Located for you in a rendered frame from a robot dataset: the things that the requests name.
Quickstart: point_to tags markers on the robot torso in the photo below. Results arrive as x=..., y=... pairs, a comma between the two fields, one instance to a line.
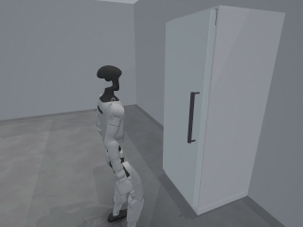
x=103, y=114

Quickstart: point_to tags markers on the fridge door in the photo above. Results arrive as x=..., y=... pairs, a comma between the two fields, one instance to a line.
x=188, y=57

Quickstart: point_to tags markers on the right robot upper arm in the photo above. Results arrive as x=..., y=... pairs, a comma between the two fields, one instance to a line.
x=116, y=113

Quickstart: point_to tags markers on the left robot upper arm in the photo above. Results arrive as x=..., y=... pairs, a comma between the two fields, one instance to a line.
x=97, y=121

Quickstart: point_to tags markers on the robot left forearm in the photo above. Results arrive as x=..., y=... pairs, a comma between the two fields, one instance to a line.
x=99, y=130

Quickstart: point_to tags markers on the handle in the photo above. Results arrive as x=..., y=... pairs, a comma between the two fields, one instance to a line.
x=190, y=118

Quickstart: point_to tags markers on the right robot hand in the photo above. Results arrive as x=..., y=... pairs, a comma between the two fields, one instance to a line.
x=124, y=188

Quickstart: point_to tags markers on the robot left foot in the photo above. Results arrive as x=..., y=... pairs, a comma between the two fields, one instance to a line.
x=122, y=214

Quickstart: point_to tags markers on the robot right forearm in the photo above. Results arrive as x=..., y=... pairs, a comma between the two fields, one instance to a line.
x=114, y=157

